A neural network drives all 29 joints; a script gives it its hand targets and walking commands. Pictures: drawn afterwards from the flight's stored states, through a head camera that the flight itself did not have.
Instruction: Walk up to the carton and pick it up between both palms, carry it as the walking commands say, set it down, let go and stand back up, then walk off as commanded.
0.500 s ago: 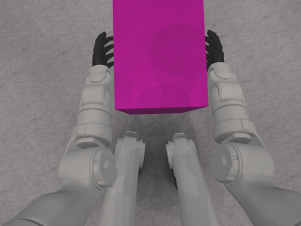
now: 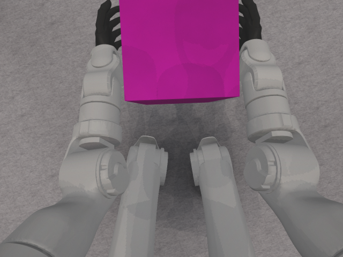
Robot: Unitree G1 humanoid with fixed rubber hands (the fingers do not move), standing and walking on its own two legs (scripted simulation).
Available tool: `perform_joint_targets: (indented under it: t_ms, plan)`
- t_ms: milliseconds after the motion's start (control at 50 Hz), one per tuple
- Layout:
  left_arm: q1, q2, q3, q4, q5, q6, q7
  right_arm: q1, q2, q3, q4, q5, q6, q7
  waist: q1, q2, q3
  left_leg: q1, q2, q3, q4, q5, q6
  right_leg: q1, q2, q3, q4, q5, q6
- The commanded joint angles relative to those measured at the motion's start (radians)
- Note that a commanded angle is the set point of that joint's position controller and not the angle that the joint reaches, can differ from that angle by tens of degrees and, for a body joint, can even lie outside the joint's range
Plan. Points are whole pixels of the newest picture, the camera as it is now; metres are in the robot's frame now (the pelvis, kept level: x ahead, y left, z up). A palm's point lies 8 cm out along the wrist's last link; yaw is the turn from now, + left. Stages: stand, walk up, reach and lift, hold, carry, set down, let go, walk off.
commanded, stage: set down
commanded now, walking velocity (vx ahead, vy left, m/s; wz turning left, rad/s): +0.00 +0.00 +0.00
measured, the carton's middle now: (176, 42) +0.53 +0.01 -0.18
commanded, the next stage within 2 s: none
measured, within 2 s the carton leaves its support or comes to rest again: neither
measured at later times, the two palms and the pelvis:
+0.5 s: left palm (117, 48) +0.52 +0.15 -0.19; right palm (237, 43) +0.53 -0.13 -0.19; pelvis +0.00 +0.00 -0.05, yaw -1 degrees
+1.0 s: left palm (118, 51) +0.52 +0.15 -0.20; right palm (234, 46) +0.53 -0.13 -0.20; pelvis +0.00 +0.00 -0.06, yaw +0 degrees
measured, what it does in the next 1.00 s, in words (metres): lowers itself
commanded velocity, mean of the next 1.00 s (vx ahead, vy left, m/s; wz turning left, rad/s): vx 0.00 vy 0.00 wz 0.00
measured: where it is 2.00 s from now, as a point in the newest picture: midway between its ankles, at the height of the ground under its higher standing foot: (176, 184)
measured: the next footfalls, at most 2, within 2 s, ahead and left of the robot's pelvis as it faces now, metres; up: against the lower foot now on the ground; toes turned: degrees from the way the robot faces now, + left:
none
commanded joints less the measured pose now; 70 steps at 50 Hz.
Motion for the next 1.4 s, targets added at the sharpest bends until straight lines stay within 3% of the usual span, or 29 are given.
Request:
perform_joint_targets:
  t_ms: [0, 260, 420, 480, 720, 1380]
  plan:
    - [-0.626, -0.92, -0.468, 0.024, -0.095, -0.012, -0.216, -0.614, 0.931, 0.431, -0.026, 0.097, -0.032, 0.199, -0.007, -0.015, -1.112, 0.639, -0.028, 0.173, -0.094, 0.283, 0.031, 0.518, 0.015, -0.132, -0.163, 0.307, -0.024]
    - [-0.701, -0.872, -0.486, 0.039, -0.133, -0.028, -0.213, -0.69, 0.872, 0.455, -0.016, 0.134, -0.049, 0.204, -0.009, -0.003, -1.076, 0.609, -0.018, 0.177, 0.003, 0.302, 0.028, 0.449, 0.004, -0.138, -0.06, 0.313, -0.025]
    - [-0.749, -0.875, -0.55, -0.002, -0.189, -0.037, -0.209, -0.736, 0.878, 0.515, -0.052, 0.186, -0.055, 0.201, -0.008, -0.005, -1.16, 0.637, -0.014, 0.182, 0.057, 0.355, 0.029, 0.47, 0.002, -0.144, -0.006, 0.36, -0.024]
    - [-0.761, -0.868, -0.55, -0.011, -0.198, -0.04, -0.212, -0.738, 0.889, 0.522, -0.042, 0.189, -0.053, 0.201, -0.004, -0.026, -1.127, 0.607, -0.015, 0.18, 0.067, 0.347, 0.032, 0.458, 0.003, -0.143, 0.001, 0.356, -0.023]
    - [-0.737, -0.827, -0.473, 0.058, -0.156, -0.046, -0.24, -0.72, 0.882, 0.471, 0.019, 0.158, -0.059, 0.203, 0.02, -0.045, -0.979, 0.493, -0.009, 0.18, 0.083, 0.291, 0.043, 0.389, 0.002, -0.123, 0.004, 0.317, -0.029]
    - [-0.738, -0.754, -0.471, 0.076, -0.171, -0.1, -0.24, -0.709, 0.793, 0.459, 0.072, 0.161, -0.111, 0.207, 0.02, -0.038, -0.846, 0.441, -0.001, 0.159, 0.132, 0.32, 0.051, 0.325, 0.001, -0.11, 0.069, 0.334, -0.048]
